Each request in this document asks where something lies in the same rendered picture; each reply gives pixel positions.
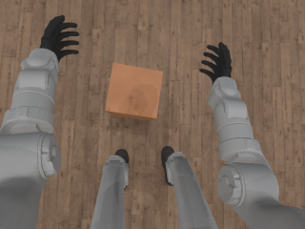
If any left robot thigh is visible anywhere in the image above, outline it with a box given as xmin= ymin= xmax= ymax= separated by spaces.
xmin=90 ymin=159 xmax=129 ymax=229

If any left robot upper arm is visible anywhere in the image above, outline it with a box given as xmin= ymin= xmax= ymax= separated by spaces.
xmin=0 ymin=131 xmax=62 ymax=229

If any robot right forearm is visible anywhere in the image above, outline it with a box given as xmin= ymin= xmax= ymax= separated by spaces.
xmin=208 ymin=76 xmax=279 ymax=193

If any right robot hand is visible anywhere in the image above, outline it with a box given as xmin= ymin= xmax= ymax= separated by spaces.
xmin=199 ymin=42 xmax=232 ymax=83

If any left robot hand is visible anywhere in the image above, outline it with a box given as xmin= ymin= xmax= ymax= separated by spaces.
xmin=40 ymin=15 xmax=79 ymax=63

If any carton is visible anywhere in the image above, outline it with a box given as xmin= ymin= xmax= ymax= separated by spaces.
xmin=105 ymin=62 xmax=163 ymax=121

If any robot right shin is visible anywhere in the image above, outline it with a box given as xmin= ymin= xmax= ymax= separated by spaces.
xmin=167 ymin=151 xmax=191 ymax=165

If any robot left forearm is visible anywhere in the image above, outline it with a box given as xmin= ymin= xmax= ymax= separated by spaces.
xmin=0 ymin=48 xmax=59 ymax=135

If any right robot upper arm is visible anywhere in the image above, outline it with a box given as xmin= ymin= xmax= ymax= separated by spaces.
xmin=217 ymin=162 xmax=305 ymax=229

